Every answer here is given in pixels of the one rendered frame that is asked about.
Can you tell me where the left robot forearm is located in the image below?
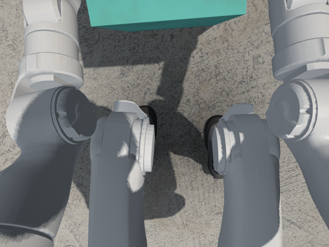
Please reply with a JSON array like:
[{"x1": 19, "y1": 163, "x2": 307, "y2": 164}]
[{"x1": 10, "y1": 0, "x2": 84, "y2": 102}]

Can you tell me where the right robot upper arm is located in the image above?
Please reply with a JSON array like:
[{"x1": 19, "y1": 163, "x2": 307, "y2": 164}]
[{"x1": 266, "y1": 79, "x2": 329, "y2": 230}]

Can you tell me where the left robot upper arm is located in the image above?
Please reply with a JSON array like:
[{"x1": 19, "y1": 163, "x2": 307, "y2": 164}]
[{"x1": 0, "y1": 86, "x2": 97, "y2": 247}]

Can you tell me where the robot right shin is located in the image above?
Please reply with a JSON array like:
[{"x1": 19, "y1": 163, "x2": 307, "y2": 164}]
[{"x1": 213, "y1": 103, "x2": 280, "y2": 175}]

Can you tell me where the robot shin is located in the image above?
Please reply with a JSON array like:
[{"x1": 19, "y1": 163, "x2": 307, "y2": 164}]
[
  {"x1": 90, "y1": 100, "x2": 147, "y2": 161},
  {"x1": 213, "y1": 103, "x2": 280, "y2": 175}
]

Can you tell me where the right robot forearm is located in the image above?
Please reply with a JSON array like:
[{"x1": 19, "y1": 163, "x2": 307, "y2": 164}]
[{"x1": 267, "y1": 0, "x2": 329, "y2": 83}]

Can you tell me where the carton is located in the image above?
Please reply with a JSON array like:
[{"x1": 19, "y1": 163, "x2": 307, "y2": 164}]
[{"x1": 86, "y1": 0, "x2": 247, "y2": 32}]

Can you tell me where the robot left shin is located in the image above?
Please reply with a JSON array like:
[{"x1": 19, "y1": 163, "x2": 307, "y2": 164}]
[{"x1": 90, "y1": 100, "x2": 147, "y2": 161}]

